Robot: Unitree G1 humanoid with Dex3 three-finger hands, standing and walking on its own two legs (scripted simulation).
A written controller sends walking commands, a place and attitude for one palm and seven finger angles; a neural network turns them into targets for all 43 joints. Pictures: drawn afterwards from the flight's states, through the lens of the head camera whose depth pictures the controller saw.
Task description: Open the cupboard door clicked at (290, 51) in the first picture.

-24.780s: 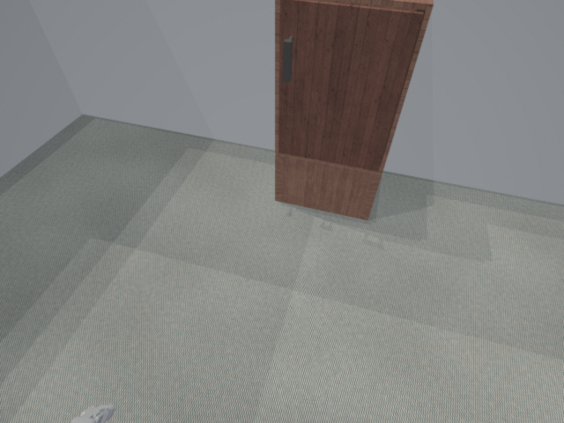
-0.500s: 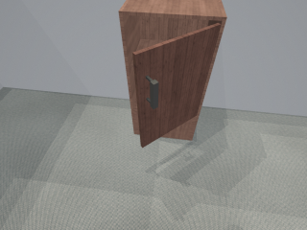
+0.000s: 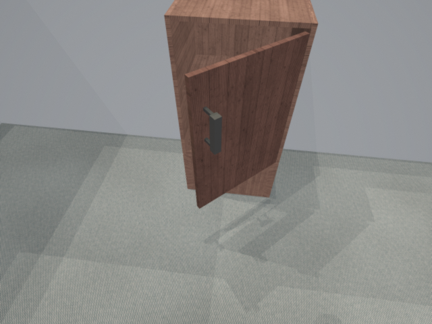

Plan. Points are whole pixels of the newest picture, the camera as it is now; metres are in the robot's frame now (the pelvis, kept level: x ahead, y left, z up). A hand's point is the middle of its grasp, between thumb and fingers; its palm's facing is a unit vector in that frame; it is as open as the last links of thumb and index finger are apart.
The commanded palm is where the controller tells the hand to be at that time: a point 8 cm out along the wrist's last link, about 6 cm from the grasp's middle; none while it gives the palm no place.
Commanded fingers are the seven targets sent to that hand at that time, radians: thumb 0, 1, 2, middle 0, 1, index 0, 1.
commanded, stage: walk to a spot facing it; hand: left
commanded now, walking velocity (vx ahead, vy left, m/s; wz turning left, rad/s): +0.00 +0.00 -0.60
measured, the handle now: (211, 130) +0.62 +0.05 -0.03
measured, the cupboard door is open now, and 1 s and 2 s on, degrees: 43 43 43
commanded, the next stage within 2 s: none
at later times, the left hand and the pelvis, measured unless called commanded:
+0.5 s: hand out of the picture +0.09 +0.17 -0.17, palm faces -0.12 -0.94 -0.31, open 7.3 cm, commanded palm none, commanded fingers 0.00 0.90 0.90 -0.20 -0.30 -0.20 -0.30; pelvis -0.01 -0.04 -0.02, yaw -12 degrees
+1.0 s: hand out of the picture +0.16 +0.18 -0.19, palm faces -0.42 -0.88 -0.22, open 7.3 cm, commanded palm none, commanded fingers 0.00 0.90 0.90 -0.20 -0.30 -0.20 -0.30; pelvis +0.02 +0.01 -0.01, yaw -30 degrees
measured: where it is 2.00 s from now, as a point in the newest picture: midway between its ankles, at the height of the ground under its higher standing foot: outside the picture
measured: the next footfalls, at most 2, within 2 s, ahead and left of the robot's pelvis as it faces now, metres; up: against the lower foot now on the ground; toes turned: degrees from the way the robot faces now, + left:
left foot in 0.96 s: +0.12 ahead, +0.09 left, +0.00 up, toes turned -32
right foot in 1.36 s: -0.05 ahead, -0.12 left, +0.00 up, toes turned -49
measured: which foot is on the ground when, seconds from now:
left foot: down 0.00-0.40, up 0.42-0.94, down 0.96-1.00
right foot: down 0.00-0.96, up 0.98-1.00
